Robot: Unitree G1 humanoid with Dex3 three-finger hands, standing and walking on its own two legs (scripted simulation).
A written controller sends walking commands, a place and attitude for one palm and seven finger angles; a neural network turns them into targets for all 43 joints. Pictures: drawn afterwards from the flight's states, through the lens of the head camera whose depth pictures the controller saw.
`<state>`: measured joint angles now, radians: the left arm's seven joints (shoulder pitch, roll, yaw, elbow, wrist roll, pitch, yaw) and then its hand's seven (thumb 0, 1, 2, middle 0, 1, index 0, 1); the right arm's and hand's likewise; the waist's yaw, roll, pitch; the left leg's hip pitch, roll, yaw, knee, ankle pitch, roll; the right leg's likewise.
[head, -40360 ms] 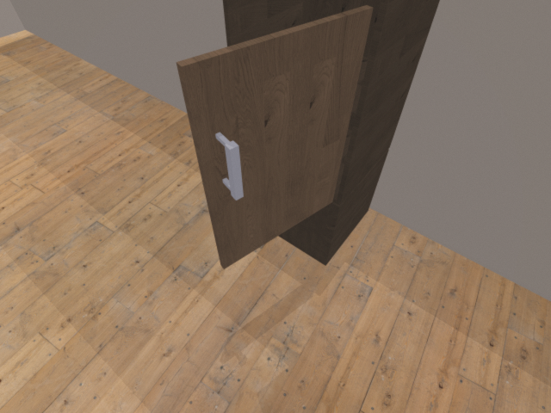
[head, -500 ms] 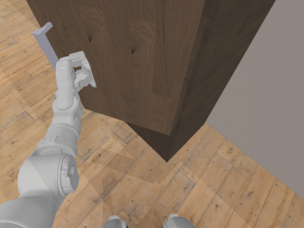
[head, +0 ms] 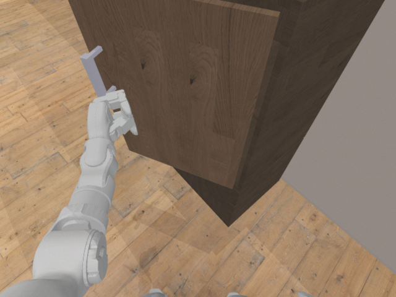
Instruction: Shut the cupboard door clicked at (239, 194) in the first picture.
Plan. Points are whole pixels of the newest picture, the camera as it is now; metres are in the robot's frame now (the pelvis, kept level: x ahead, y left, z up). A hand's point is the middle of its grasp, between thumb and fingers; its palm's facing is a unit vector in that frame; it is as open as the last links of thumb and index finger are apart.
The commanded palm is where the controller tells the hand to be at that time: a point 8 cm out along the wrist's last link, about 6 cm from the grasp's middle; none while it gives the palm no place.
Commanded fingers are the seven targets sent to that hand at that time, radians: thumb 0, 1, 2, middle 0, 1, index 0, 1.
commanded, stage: draw the hand back to the body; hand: left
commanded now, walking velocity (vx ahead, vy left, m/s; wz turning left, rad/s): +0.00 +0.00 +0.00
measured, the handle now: (101, 75) +0.62 +0.22 +0.08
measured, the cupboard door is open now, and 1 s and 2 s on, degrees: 26 26 26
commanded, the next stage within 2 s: step back with the hand held close in 1.46 s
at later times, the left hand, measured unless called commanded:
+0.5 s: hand (77, 164) +0.32 +0.18 +0.14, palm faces +0.10 -0.98 -0.17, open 3.1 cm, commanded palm +0.28 +0.24 +0.16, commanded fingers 0.00 0.90 0.90 -0.97 -1.14 -0.97 -1.14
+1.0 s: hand out of the picture +0.22 +0.27 +0.19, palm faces +0.41 -0.83 -0.38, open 5.5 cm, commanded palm +0.17 +0.31 +0.21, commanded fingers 0.00 0.90 0.90 -0.28 -0.39 -0.28 -0.39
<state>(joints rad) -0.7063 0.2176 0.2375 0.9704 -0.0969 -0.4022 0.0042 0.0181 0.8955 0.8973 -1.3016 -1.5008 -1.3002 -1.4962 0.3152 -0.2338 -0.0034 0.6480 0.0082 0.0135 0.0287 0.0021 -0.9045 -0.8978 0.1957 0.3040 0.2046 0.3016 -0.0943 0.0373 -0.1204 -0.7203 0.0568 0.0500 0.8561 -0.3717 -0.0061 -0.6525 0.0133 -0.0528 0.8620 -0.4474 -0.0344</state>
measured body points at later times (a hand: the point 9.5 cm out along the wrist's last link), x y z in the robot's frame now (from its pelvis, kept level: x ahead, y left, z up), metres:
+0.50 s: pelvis +0.00 +0.01 +0.03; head -0.01 -0.01 +0.48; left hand +0.31 +0.24 +0.15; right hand +0.17 -0.22 -0.06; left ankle +0.02 +0.13 -0.70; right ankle -0.02 -0.10 -0.70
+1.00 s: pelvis +0.02 +0.02 +0.05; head +0.00 -0.01 +0.50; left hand +0.19 +0.31 +0.21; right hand +0.21 -0.19 -0.05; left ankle +0.02 +0.13 -0.70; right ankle -0.02 -0.10 -0.70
